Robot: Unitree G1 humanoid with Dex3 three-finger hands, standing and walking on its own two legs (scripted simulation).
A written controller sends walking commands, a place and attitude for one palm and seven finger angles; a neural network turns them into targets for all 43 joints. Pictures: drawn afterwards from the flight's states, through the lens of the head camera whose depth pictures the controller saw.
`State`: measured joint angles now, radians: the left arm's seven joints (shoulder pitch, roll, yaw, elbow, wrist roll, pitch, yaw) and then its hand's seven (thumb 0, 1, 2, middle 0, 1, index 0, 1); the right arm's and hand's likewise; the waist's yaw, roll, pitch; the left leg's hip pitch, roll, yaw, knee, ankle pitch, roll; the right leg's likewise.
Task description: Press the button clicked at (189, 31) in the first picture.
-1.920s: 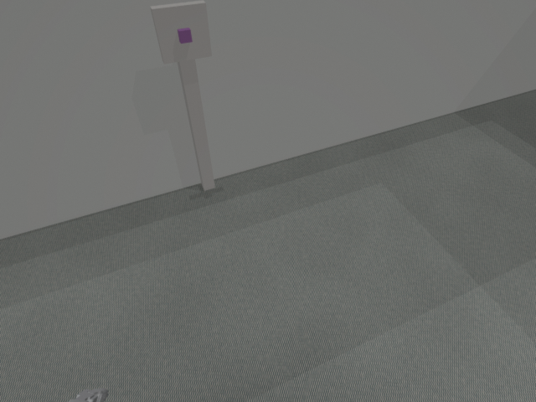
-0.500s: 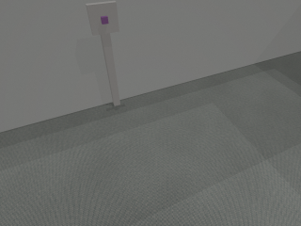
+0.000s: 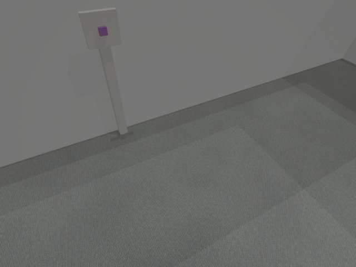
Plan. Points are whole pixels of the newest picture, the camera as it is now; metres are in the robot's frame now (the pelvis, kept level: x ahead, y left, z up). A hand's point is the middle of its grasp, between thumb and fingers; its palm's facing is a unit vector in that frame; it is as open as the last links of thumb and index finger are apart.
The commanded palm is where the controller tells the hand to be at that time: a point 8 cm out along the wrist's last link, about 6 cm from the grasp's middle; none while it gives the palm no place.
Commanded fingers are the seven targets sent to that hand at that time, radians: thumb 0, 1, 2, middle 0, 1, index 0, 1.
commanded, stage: walk to a spot facing it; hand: left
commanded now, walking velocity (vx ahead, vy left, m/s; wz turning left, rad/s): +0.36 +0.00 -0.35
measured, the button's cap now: (102, 30) +1.16 +0.48 +0.04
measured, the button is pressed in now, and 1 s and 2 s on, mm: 0 0 0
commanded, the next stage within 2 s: turn to face it in 1.22 s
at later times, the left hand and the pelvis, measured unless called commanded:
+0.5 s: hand out of the picture +0.09 +0.16 -0.17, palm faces -0.03 -0.99 -0.15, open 7.4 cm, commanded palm none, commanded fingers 0.00 0.90 0.90 -0.20 -0.30 -0.20 -0.30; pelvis +0.18 +0.00 +0.00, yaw -8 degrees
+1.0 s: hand (157, 156) +0.52 +0.11 -0.15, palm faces -0.33 -0.92 -0.22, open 7.4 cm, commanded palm none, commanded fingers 0.00 0.90 0.90 -0.20 -0.30 -0.20 -0.30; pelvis +0.37 -0.04 +0.00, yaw -20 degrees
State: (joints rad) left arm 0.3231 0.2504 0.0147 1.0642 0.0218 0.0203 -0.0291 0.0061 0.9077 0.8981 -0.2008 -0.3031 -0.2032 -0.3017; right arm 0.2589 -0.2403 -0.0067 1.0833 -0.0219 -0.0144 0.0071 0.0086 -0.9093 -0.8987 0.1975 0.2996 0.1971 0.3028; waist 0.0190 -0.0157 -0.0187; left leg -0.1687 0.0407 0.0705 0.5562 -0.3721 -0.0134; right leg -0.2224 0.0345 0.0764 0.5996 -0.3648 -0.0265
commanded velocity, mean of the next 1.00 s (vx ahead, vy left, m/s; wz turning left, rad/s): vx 0.37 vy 0.00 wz -0.29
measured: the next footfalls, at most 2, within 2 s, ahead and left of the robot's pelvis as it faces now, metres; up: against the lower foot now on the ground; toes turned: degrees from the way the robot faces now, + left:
left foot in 0.54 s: +0.38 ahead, +0.09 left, +0.00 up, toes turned -2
right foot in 1.00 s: +0.43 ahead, -0.18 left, +0.00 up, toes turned -28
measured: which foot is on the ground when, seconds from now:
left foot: down 0.00-0.12, up 0.14-0.52, down 0.54-1.00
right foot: down 0.00-0.54, up 0.56-0.98, down 1.00-1.00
